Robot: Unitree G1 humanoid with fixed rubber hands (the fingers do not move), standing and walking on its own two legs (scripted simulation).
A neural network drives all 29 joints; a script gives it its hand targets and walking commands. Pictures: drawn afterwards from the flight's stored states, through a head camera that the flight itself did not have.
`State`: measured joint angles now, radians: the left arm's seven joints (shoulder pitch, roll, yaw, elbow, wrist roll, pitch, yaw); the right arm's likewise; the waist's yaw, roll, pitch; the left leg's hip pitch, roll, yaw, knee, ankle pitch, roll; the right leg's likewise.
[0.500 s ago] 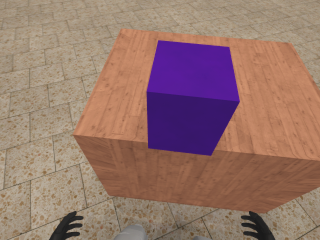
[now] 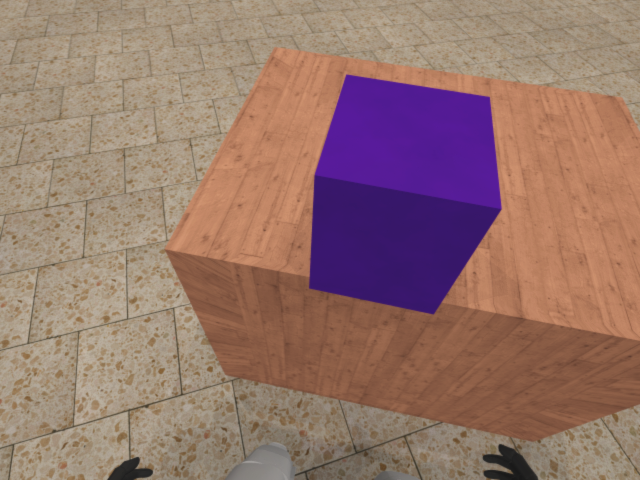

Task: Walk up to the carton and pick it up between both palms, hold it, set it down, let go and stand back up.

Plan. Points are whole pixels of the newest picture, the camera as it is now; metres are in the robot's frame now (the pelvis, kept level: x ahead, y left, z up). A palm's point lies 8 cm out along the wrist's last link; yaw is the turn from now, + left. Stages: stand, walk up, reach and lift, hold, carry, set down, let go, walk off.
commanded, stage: walk up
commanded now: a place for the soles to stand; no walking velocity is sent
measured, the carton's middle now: (392, 200) +0.47 -0.08 +0.05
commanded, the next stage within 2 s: none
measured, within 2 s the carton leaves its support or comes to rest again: neither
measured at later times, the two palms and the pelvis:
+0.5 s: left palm out of the picture +0.08 +0.27 -0.11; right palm out of the picture +0.13 -0.25 -0.10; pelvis +0.01 +0.00 +0.00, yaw +1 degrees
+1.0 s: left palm out of the picture +0.11 +0.24 -0.11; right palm (536, 457) +0.16 -0.28 -0.11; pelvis +0.07 -0.03 +0.00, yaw -1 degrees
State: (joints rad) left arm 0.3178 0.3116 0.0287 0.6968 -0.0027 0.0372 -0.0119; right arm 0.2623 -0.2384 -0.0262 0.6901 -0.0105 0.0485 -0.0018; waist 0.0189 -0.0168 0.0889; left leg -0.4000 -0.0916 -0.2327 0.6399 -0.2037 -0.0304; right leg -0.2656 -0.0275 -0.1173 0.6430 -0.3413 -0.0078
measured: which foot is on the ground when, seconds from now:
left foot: down 0.00-1.00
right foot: down 0.00-1.00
